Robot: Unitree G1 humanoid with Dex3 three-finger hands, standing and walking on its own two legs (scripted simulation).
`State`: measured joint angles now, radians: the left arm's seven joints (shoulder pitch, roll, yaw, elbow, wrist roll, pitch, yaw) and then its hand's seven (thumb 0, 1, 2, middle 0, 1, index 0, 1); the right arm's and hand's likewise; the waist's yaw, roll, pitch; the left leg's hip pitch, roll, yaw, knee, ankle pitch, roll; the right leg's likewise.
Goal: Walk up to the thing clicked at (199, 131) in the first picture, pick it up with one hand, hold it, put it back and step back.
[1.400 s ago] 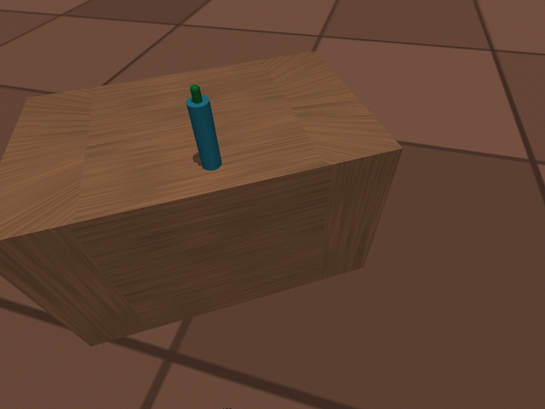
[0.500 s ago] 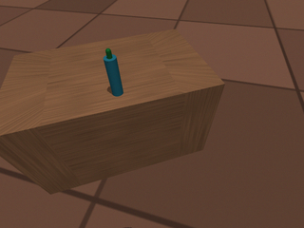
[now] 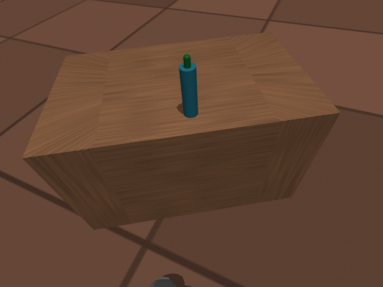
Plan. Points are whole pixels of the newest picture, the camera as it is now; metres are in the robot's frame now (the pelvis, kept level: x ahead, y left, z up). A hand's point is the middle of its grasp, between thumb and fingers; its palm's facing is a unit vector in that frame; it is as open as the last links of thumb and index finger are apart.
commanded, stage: walk up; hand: right
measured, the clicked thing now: (189, 87) +0.72 +0.05 +0.00
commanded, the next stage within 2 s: none
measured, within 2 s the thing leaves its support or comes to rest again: neither
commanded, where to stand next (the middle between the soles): +0.29 +0.14 m, yaw +9 degrees
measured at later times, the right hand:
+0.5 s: hand (277, 262) +0.22 -0.17 -0.17, palm faces -0.13 +0.95 -0.30, open 7.4 cm
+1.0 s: hand (227, 195) +0.39 -0.06 -0.14, palm faces -0.25 +0.88 -0.41, open 7.4 cm
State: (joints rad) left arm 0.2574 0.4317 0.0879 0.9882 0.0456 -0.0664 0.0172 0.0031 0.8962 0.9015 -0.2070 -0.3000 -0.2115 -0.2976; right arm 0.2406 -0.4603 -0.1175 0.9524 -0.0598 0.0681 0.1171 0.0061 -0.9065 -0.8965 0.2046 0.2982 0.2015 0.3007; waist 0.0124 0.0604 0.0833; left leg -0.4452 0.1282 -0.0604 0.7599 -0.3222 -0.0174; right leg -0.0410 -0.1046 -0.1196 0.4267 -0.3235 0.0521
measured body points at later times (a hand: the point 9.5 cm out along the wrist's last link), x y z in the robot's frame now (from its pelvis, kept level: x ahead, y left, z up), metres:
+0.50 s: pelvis +0.15 +0.09 -0.02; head +0.16 +0.06 +0.43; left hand +0.17 +0.43 -0.10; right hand +0.22 -0.22 -0.15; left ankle +0.11 +0.19 -0.73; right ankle +0.25 +0.00 -0.74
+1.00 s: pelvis +0.23 +0.17 -0.02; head +0.27 +0.21 +0.43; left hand +0.22 +0.49 -0.15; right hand +0.40 -0.10 -0.11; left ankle +0.27 +0.30 -0.73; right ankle +0.24 +0.01 -0.70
